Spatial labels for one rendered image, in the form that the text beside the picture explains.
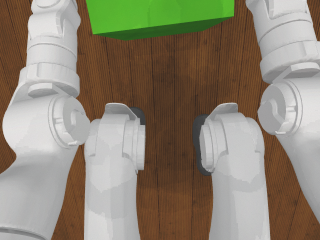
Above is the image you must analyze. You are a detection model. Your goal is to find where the robot left foot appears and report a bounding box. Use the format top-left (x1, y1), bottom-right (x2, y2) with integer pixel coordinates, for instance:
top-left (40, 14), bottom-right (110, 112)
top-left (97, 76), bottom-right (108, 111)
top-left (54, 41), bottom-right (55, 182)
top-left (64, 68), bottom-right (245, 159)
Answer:
top-left (129, 106), bottom-right (146, 129)

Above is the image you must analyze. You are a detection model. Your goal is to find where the robot foot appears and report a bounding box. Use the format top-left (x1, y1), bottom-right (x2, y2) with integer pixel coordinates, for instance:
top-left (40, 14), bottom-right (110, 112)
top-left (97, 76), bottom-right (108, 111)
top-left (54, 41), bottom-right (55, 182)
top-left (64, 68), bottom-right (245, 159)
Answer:
top-left (129, 106), bottom-right (146, 129)
top-left (192, 114), bottom-right (213, 176)

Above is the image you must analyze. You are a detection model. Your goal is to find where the carton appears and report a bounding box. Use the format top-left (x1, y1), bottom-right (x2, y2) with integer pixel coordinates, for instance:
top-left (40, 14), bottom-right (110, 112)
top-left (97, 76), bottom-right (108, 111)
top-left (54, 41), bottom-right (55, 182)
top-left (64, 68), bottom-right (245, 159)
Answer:
top-left (86, 0), bottom-right (235, 41)

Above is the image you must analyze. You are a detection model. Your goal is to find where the robot left upper arm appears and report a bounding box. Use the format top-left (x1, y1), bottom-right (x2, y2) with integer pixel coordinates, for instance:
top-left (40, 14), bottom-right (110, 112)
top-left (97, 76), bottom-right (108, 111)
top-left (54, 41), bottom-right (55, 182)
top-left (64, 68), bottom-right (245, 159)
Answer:
top-left (0, 93), bottom-right (91, 240)

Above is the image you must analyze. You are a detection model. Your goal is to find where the robot right upper arm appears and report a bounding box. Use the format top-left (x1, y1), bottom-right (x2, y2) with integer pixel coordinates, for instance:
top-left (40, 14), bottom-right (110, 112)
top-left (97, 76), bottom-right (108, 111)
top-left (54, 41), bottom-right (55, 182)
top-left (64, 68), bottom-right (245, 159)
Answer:
top-left (257, 76), bottom-right (320, 224)

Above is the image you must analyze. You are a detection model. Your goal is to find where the robot left forearm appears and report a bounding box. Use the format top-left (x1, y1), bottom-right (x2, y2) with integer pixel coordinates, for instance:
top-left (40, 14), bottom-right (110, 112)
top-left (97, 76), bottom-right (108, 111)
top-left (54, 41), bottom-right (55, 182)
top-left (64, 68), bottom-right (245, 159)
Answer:
top-left (2, 0), bottom-right (81, 140)

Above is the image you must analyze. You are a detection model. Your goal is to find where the robot right forearm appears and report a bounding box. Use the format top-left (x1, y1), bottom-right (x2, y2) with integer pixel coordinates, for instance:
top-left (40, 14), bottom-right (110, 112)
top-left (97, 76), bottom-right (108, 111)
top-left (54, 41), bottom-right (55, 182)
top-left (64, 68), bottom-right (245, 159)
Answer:
top-left (245, 0), bottom-right (320, 84)

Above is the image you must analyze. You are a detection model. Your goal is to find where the robot right foot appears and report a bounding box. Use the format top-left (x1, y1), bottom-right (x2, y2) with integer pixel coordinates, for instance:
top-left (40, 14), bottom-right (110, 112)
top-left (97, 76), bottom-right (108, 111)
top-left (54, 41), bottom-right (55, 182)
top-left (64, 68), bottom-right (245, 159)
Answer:
top-left (192, 114), bottom-right (213, 176)

